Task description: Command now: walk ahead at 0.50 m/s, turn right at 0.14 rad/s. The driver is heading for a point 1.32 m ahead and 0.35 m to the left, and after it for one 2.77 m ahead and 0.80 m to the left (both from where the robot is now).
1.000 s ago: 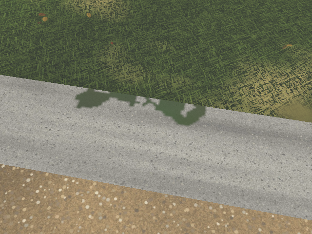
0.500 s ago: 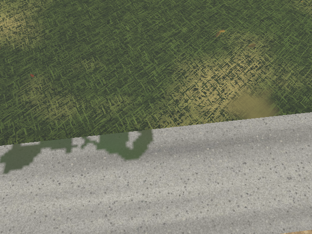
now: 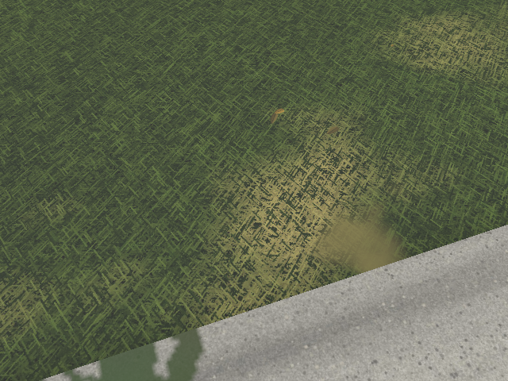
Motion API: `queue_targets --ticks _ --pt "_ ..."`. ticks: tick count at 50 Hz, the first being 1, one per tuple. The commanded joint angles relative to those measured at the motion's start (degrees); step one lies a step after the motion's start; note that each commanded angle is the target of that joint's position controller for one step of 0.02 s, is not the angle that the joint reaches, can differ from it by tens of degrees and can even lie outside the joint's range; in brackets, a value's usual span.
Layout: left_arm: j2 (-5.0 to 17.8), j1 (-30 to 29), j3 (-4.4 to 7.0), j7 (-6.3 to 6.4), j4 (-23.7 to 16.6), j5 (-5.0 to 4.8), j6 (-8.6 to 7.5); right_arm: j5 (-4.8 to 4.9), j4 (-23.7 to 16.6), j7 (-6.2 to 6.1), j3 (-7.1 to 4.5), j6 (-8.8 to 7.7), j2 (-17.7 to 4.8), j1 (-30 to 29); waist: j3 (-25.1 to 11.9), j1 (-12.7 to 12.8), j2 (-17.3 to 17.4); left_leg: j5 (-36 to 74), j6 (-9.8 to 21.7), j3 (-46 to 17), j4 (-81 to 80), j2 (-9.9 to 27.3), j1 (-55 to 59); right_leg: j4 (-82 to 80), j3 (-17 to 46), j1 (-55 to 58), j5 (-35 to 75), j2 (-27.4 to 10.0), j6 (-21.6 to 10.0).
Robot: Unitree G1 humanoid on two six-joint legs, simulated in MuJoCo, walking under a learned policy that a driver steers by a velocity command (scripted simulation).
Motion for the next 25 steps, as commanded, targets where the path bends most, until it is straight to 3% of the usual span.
queue_targets --ticks 1,3,5,8,12,14,15,16,17,18,19,20,21,22,25 --pt "4.28 -3.54 0.6 0.47 -4.75 -0.14 -0.11 -0.26 -3.76 -0.18 -1.1 -1.77 -5.47 -2.22 -1.44 0.99 5.33 -2.24 11.79 -15.89 -14.51 15.6 5.3 -6.9 0.59 -8.78 2.72 -5.66 1.99" --pt "2.9 -5.49 -0.3 0.05 -5.08 -0.37 0.09 -1.3 -3.27 1.15 -1.95 -2.05 -7.8 -1.07 -0.65 0.31 3.23 4.69 12.57 -11.81 -14.79 14.94 2.91 -15.23 -2.07 -7.23 9.76 -6.26 2.85" --pt "1.42 -8.51 -1.16 -0.37 -5.89 -0.94 0.47 -1.31 -1.93 2.63 -2.21 -1.88 -8.2 0.73 0.94 -0.62 2.96 7.6 12.55 -9.13 -14.74 14.46 -0.56 -22.91 -3.59 -3.0 14.94 -6.14 2.35" --pt "2.79 -13.46 -1.02 -0.36 -7.95 -1.39 0.78 -0.89 1.32 4.06 -2.18 -1.64 -7.74 6.13 1.97 -2.18 4.06 10.01 12.93 -10.35 -11.64 15.28 3.03 -29.12 -3.48 -2.73 19.2 -4.79 0.86" --pt "4.59 -19.92 -0.59 0.92 -10.31 -1.86 0.53 -0.69 4.09 4.66 -2.65 -1.08 -9.16 9.36 2.17 -3.09 4.88 14.06 11.22 -13.4 -7.53 16.74 12.07 -35.83 -4.23 -0.98 15.29 -3.13 -0.53" --pt "6.08 -18.67 -0.02 1.31 -10.45 -2.96 -0.09 -0.9 4.75 4.61 -3.06 -0.9 -10.53 7.87 0.89 -0.13 4.97 23.31 9.05 -12.64 -3.55 15.38 9.16 -38.75 -6.29 10.53 17.9 -1.68 -3.0" --pt "9.0 -13.25 1.1 1.63 -9.18 -3.84 -0.68 -1.3 4.46 4.58 -3.29 -1.25 -11.07 6.41 -2.79 2.89 4.36 28.94 6.06 -10.54 2.49 12.29 3.78 -36.39 -5.84 22.84 20.16 -1.81 -5.7" --pt "12.57 -2.53 1.95 1.93 -6.84 -3.73 -1.19 -1.7 3.49 4.27 -1.83 -2.06 -6.02 9.16 -15.15 5.45 -3.22 21.75 1.26 -5.71 19.11 5.39 -7.56 -32.78 2.49 45.88 31.58 -11.05 -15.03" --pt "12.32 11.02 1.81 2.58 -4.18 -3.78 -0.65 -2.61 2.35 4.8 0.35 -2.9 -0.59 14.14 -28.86 8.81 -13.92 -19.06 -2.44 -3.43 35.52 -2.3 -24.15 -42.52 29.38 67.64 24.77 -27.75 -26.57" --pt "9.64 15.58 2.0 3.42 -1.72 -2.38 -0.66 -1.09 2.94 5.19 -1.41 -2.47 -5.06 4.44 -15.15 12.79 -4.37 -20.61 -0.73 -7.68 46.11 2.38 -31.95 -48.7 29.94 56.1 7.35 -25.7 -18.2" --pt "9.39 10.01 2.11 3.73 -1.26 -2.91 -0.98 -0.32 2.74 4.22 -1.79 -2.24 -5.02 0.93 -3.31 9.83 -4.35 -15.22 0.46 -6.64 49.43 5.63 -34.42 -51.75 21.63 42.35 -2.26 -23.38 -13.72" --pt "5.67 5.03 1.04 4.23 -1.95 -3.49 -0.74 -0.93 3.43 3.19 -2.0 -1.83 -5.46 1.4 -2.26 6.82 -4.07 -11.52 0.92 -5.65 47.49 8.05 -31.42 -54.33 16.53 35.64 -1.34 -21.6 -12.28" --pt "2.63 2.51 0.0 4.45 -2.08 -3.97 -0.68 -2.12 3.39 2.89 -1.61 -1.51 -4.36 1.15 -2.69 4.53 -3.15 -8.38 1.22 -6.27 45.11 9.53 -27.91 -55.59 12.26 32.02 5.21 -20.11 -11.68" --pt "1.22 -0.14 -0.29 4.69 -2.97 -3.53 -0.74 -2.88 3.42 3.24 -1.01 -1.09 -3.06 0.24 -2.25 3.17 -2.49 -7.42 0.76 -5.93 44.08 10.47 -25.2 -57.04 8.47 28.9 10.41 -19.45 -11.49" --pt "2.38 -1.49 0.62 4.8 -2.61 -2.33 -1.52 -1.73 3.32 4.6 -0.74 -0.2 -1.51 -3.02 -1.27 1.76 -1.81 -4.2 -0.53 -4.4 37.52 11.15 -25.01 -61.11 -0.63 26.67 15.98 -17.86 -11.36"
Velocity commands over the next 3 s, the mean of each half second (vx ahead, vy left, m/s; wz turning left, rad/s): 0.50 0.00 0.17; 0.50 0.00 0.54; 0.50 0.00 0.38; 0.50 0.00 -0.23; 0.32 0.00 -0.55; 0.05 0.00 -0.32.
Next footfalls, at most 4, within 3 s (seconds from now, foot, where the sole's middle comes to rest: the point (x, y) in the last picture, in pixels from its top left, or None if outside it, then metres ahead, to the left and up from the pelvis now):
0.30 right None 0.33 -0.14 -0.78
0.80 left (194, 364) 0.55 0.17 -0.78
1.28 right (226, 275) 0.90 0.09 -0.92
1.72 left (121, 260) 0.97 0.45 -0.92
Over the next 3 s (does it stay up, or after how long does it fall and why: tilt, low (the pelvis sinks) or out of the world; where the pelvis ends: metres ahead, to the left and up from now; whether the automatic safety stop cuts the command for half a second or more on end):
stays up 1.30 0.44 -0.14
